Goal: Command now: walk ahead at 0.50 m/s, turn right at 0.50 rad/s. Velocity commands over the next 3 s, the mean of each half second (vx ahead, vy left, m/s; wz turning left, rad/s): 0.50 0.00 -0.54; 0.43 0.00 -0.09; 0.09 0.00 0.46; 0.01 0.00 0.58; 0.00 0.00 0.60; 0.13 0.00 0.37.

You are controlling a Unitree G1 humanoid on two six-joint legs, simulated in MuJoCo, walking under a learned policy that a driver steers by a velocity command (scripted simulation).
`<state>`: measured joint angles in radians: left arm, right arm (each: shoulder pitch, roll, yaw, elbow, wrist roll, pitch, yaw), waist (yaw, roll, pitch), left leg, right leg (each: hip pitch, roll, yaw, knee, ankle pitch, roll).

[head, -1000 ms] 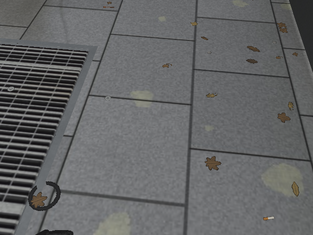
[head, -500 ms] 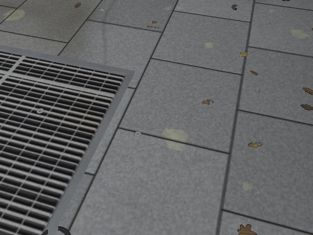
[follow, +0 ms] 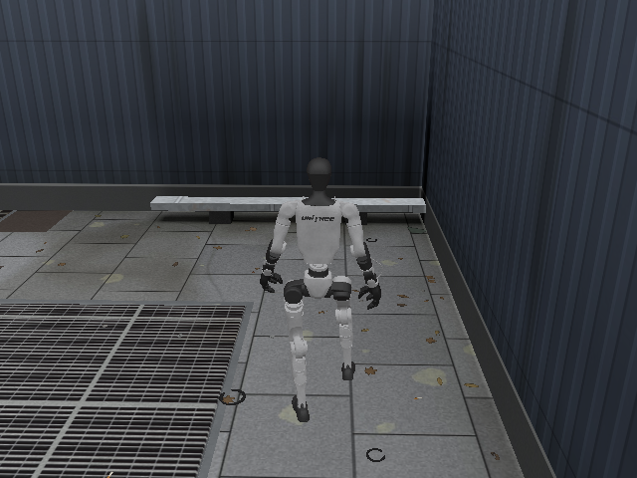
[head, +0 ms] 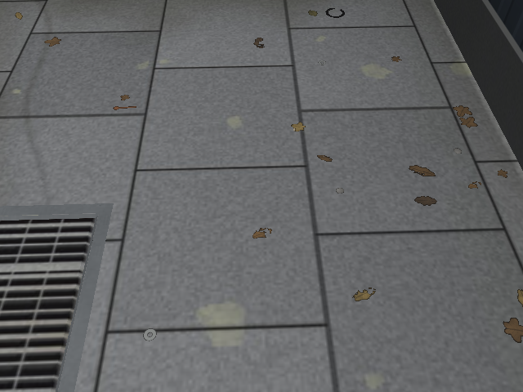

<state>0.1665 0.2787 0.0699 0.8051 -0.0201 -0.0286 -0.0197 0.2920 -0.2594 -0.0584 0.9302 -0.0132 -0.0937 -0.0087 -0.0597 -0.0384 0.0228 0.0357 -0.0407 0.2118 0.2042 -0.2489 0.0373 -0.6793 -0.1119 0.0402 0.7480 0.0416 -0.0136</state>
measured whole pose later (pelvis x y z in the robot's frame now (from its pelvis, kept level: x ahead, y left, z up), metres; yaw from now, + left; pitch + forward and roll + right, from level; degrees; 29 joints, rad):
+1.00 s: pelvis +0.56 -0.08 +0.00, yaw -17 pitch +2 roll +1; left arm 0.08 0.27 0.05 0.69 0.00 -0.06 0.01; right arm 0.34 -0.26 -0.05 0.90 0.02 -0.06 0.00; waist -0.08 -0.03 0.04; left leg -0.13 -0.07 -0.04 0.31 -0.21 0.05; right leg -0.59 -0.05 0.08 0.66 -0.09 0.04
